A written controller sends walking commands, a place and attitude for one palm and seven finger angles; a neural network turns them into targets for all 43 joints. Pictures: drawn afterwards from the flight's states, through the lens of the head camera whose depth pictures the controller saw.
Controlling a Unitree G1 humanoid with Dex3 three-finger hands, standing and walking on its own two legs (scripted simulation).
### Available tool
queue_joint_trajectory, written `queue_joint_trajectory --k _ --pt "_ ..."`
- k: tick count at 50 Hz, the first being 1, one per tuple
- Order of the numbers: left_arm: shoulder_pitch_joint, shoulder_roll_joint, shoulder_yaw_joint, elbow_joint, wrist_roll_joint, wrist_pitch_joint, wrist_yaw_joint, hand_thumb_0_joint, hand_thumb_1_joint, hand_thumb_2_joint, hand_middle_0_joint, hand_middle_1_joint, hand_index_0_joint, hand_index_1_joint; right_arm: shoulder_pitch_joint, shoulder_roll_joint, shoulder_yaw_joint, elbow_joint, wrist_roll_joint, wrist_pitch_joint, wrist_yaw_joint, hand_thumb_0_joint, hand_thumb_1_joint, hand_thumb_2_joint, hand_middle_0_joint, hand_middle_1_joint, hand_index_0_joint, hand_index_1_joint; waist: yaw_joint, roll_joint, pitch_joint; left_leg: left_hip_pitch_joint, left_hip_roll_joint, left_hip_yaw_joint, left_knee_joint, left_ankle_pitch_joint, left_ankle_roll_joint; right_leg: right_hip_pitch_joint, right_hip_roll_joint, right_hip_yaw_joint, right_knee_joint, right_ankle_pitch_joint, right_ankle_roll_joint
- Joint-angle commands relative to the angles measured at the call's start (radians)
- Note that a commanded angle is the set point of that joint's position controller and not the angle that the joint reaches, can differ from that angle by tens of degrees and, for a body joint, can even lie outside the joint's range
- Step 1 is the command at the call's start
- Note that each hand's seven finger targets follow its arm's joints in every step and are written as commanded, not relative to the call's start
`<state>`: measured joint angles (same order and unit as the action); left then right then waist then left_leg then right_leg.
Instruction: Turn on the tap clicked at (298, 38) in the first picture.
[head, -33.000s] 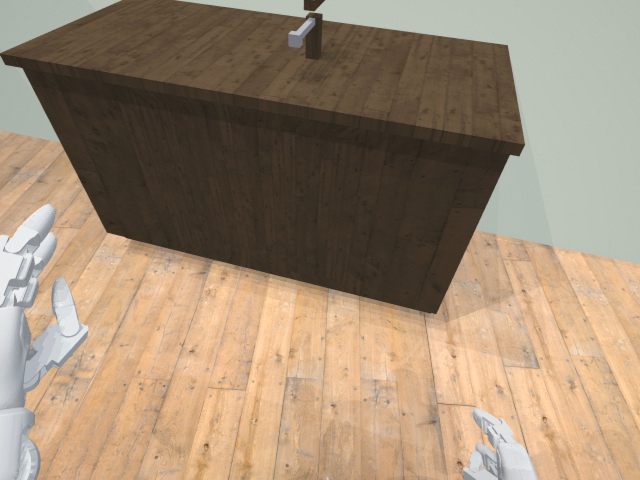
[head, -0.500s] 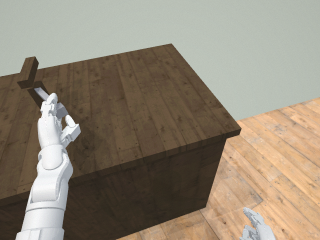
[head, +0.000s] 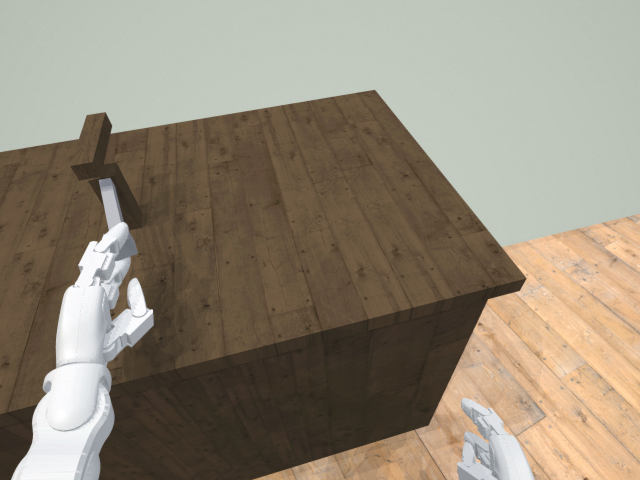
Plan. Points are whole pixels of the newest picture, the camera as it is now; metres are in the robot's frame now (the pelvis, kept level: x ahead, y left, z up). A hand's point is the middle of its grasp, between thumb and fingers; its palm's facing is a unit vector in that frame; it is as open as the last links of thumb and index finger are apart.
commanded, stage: draw the hand back beside the body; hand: left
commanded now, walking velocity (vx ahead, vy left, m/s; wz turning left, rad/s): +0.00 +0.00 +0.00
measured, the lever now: (120, 244) +0.34 +0.29 +0.13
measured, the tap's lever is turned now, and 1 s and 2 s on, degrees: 13 10 10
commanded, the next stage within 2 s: step back with the hand held close in 0.62 s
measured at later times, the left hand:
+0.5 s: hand (67, 381) +0.16 +0.25 +0.15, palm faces +0.44 -0.83 -0.34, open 7.4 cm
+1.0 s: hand (62, 394) +0.15 +0.24 +0.15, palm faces +0.36 -0.82 -0.44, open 7.4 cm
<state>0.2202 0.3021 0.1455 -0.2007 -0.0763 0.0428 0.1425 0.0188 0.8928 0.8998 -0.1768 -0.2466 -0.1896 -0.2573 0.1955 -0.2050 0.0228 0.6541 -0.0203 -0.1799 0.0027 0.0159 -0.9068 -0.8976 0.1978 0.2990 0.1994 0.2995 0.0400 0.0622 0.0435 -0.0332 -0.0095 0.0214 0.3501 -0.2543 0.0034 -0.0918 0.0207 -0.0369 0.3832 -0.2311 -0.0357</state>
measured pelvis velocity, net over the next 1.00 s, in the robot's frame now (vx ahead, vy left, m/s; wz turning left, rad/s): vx -0.06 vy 0.01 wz -0.01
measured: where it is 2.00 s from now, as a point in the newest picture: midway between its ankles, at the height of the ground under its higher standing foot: outside the picture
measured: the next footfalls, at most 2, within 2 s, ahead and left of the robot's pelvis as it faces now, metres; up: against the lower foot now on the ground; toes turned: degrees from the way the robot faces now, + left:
right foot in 1.68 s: -0.08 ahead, -0.11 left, +0.00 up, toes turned +2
left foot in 1.96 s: -0.13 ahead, +0.13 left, +0.00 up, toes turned +2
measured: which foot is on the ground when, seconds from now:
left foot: down 0.00-1.00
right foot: down 0.00-1.00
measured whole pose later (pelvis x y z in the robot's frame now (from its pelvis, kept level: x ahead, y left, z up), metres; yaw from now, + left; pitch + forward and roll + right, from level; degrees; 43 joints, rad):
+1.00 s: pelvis -0.06 +0.01 +0.00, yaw -1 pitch -2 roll +0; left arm 0.48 0.34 0.30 -0.40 -0.04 -0.18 0.13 0.02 0.89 0.90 -0.21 -0.30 -0.21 -0.30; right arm 0.19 -0.24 -0.01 0.60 0.01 -0.06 -0.06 0.02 -0.91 -0.90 0.20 0.30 0.20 0.30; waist 0.02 0.07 0.06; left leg -0.20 -0.01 0.04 0.43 -0.21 0.02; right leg -0.23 0.02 -0.03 0.39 -0.14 -0.02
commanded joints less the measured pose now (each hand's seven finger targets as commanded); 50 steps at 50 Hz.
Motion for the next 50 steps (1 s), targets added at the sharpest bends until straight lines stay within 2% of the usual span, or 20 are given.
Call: queue_joint_trajectory --k 1,3,5,7,12,14,15,19,20,22,26,28,32,37,38,39,44,45,49,50 --pt "-0.218 0.227 0.175 -0.53 0.025 -0.208 0.023 0.0 0.9 0.9 -0.194 -0.282 -0.194 -0.282 -0.116 -0.103 -0.038 -0.166 0.003 -0.048 -0.013 0.0 -0.9 -0.9 0.2 0.3 0.2 0.3 0.031 0.12 -0.295 0.108 0.045 -0.049 0.034 0.74 -0.056 0.093 -0.022 -0.001 0.009 0.402 0.002" --pt "-0.183 0.236 0.195 -0.516 0.022 -0.206 0.023 0.0 0.9 0.9 -0.196 -0.288 -0.196 -0.288 -0.113 -0.105 -0.044 -0.161 0.002 -0.041 -0.017 0.0 -0.9 -0.9 0.2 0.3 0.2 0.3 0.029 0.075 -0.297 0.102 0.046 -0.044 0.035 0.72 -0.051 0.101 -0.022 0.003 0.005 0.412 0.003" --pt "-0.136 0.248 0.219 -0.53 0.021 -0.205 0.021 0.0 0.9 0.9 -0.198 -0.294 -0.198 -0.294 -0.123 -0.104 -0.043 -0.165 0.005 -0.037 -0.02 0.0 -0.9 -0.9 0.2 0.3 0.2 0.3 0.035 0.098 -0.301 0.101 0.045 -0.048 0.033 0.718 -0.052 0.113 -0.023 0.004 0.007 0.41 0.001" --pt "-0.094 0.232 0.217 -0.501 0.02 -0.203 0.018 0.0 0.9 0.9 -0.2 -0.3 -0.2 -0.3 -0.119 -0.102 -0.044 -0.159 0.005 -0.028 -0.023 0.0 -0.9 -0.9 0.2 0.3 0.2 0.3 0.031 0.084 -0.254 0.082 0.046 -0.041 0.029 0.686 -0.049 0.098 -0.025 0.002 -0.004 0.394 0.003" --pt "0.054 0.146 0.2 -0.289 0.003 -0.193 -0.016 0.0 0.9 0.9 -0.2 -0.3 -0.2 -0.3 -0.142 -0.102 -0.052 -0.148 0.017 0.026 -0.03 0.0 -0.9 -0.9 0.2 0.3 0.2 0.3 0.023 -0.05 -0.084 -0.003 0.044 -0.016 -0.016 0.422 -0.01 0.048 -0.028 0.004 -0.051 0.288 0.009" --pt "0.1 0.147 0.213 -0.264 -0.002 -0.196 -0.029 0.0 0.9 0.9 -0.2 -0.3 -0.2 -0.3 -0.153 -0.105 -0.057 -0.152 0.022 0.049 -0.036 0.0 -0.9 -0.9 0.2 0.3 0.2 0.3 0.025 -0.083 -0.064 -0.024 0.038 -0.008 -0.024 0.331 0.009 0.046 -0.03 0.01 -0.067 0.259 0.01" --pt "0.131 0.132 0.208 -0.253 -0.006 -0.197 -0.036 0.0 0.9 0.9 -0.2 -0.3 -0.2 -0.3 -0.163 -0.104 -0.057 -0.158 0.026 0.056 -0.037 0.0 -0.9 -0.9 0.2 0.3 0.2 0.3 0.024 -0.071 -0.04 -0.036 0.036 -0.011 -0.031 0.304 0.012 0.035 -0.029 0.01 -0.072 0.238 0.009" --pt "0.056 0.181 0.222 -0.34 0.002 -0.217 -0.03 0.0 0.9 0.9 -0.2 -0.3 -0.2 -0.3 -0.174 -0.105 -0.057 -0.169 0.019 0.056 -0.049 0.0 -0.9 -0.9 0.2 0.3 0.2 0.3 0.025 -0.029 -0.097 -0.013 0.024 -0.017 -0.034 0.24 0.022 0.053 -0.033 0.025 -0.092 0.189 0.009" --pt "0.005 0.19 0.215 -0.378 0.005 -0.223 -0.028 0.0 0.9 0.9 -0.2 -0.3 -0.2 -0.3 -0.186 -0.106 -0.055 -0.172 0.02 0.052 -0.053 0.0 -0.9 -0.9 0.2 0.3 0.2 0.3 0.019 0.01 -0.091 -0.008 0.023 -0.021 -0.037 0.205 0.022 0.039 -0.031 0.029 -0.098 0.149 0.007" --pt "-0.008 0.193 0.214 -0.356 0.012 -0.228 -0.015 0.0 0.9 0.9 -0.2 -0.3 -0.2 -0.3 -0.184 -0.104 -0.052 -0.165 0.015 0.039 -0.062 0.0 -0.9 -0.9 0.2 0.3 0.2 0.3 0.018 -0.012 -0.07 -0.009 0.02 -0.025 -0.04 0.166 0.026 0.027 -0.031 0.026 -0.115 0.108 0.006" --pt "-0.037 0.206 0.219 -0.365 0.017 -0.239 -0.003 0.0 0.9 0.9 -0.2 -0.3 -0.2 -0.3 -0.193 -0.1 -0.048 -0.156 0.015 0.02 -0.068 0.0 -0.9 -0.9 0.2 0.3 0.2 0.3 0.02 0.04 -0.049 -0.008 0.013 -0.028 -0.05 0.103 0.026 0.019 -0.036 0.035 -0.141 0.04 0.002" --pt "0.005 0.192 0.215 -0.327 0.012 -0.239 -0.003 0.0 0.9 0.9 -0.2 -0.3 -0.2 -0.3 -0.192 -0.1 -0.049 -0.151 0.013 0.017 -0.067 0.0 -0.9 -0.9 0.2 0.3 0.2 0.3 0.023 -0.022 -0.035 -0.014 0.014 -0.028 -0.055 0.103 0.029 0.022 -0.034 0.033 -0.148 0.033 0.004" --pt "0.028 0.182 0.21 -0.305 0.007 -0.244 -0.01 0.0 0.9 0.9 -0.2 -0.3 -0.2 -0.3 -0.196 -0.1 -0.049 -0.15 0.019 0.017 -0.062 0.0 -0.9 -0.9 0.2 0.3 0.2 0.3 0.023 0.002 0.0 -0.039 0.013 -0.028 -0.069 0.052 0.028 0.015 -0.035 0.038 -0.162 -0.013 0.004" --pt "0.0 0.2 0.216 -0.359 0.006 -0.259 -0.012 0.0 0.9 0.9 -0.2 -0.3 -0.2 -0.3 -0.201 -0.102 -0.053 -0.157 0.02 0.01 -0.058 0.0 -0.9 -0.9 0.2 0.3 0.2 0.3 0.024 -0.01 -0.038 -0.029 0.013 -0.031 -0.07 0.039 0.03 0.031 -0.036 0.046 -0.169 -0.032 0.006" --pt "-0.059 0.312 0.343 -0.41 0.01 -0.288 -0.002 0.0 0.9 0.9 -0.2 -0.3 -0.2 -0.3 -0.185 -0.112 -0.037 -0.199 0.036 0.028 -0.059 0.0 -0.9 -0.9 0.2 0.3 0.2 0.3 -0.003 -0.02 0.073 -0.115 0.032 -0.053 -0.023 -0.041 0.042 -0.12 -0.081 0.155 -0.223 -0.059 0.008" --pt "0.038 0.228 0.282 -0.319 0.016 -0.284 -0.009 0.0 0.9 0.9 -0.2 -0.3 -0.2 -0.3 -0.17 -0.094 -0.031 -0.162 0.027 0.041 -0.055 0.0 -0.9 -0.9 0.2 0.3 0.2 0.3 -0.015 -0.062 0.08 -0.122 0.03 -0.069 0.011 -0.061 0.043 -0.158 -0.108 0.164 -0.242 -0.109 0.008" --pt "0.174 0.199 0.262 -0.369 0.028 -0.284 -0.005 0.0 0.9 0.9 -0.2 -0.3 -0.2 -0.3 -0.126 -0.119 -0.055 -0.206 0.025 0.063 -0.058 0.0 -0.9 -0.9 0.2 0.3 0.2 0.3 -0.016 -0.032 -0.089 -0.101 0.061 -0.063 0.034 0.031 0.035 -0.136 -0.128 0.13 -0.139 0.01 0.008" --pt "0.188 0.21 0.272 -0.389 0.029 -0.285 -0.002 0.0 0.9 0.9 -0.2 -0.3 -0.2 -0.3 -0.133 -0.123 -0.055 -0.215 0.025 0.063 -0.06 0.0 -0.9 -0.9 0.2 0.3 0.2 0.3 -0.014 0.008 -0.109 -0.105 0.069 -0.07 0.013 0.05 0.036 -0.127 -0.119 0.119 -0.105 0.042 0.01" --pt "0.222 0.227 0.297 -0.431 0.032 -0.275 0.012 0.0 0.9 0.9 -0.2 -0.3 -0.2 -0.3 -0.117 -0.129 -0.067 -0.233 0.026 0.073 -0.074 0.0 -0.9 -0.9 0.2 0.3 0.2 0.3 -0.014 -0.049 -0.152 -0.165 0.096 -0.093 0.011 0.134 0.04 -0.083 -0.101 0.101 -0.014 0.167 0.025" --pt "0.215 0.242 0.31 -0.458 0.033 -0.274 0.015 0.0 0.9 0.9 -0.2 -0.3 -0.2 -0.3 -0.123 -0.131 -0.069 -0.237 0.026 0.074 -0.077 0.0 -0.9 -0.9 0.2 0.3 0.2 0.3 -0.013 -0.013 -0.177 -0.159 0.103 -0.1 0.006 0.177 0.041 -0.075 -0.098 0.096 0.016 0.198 0.026"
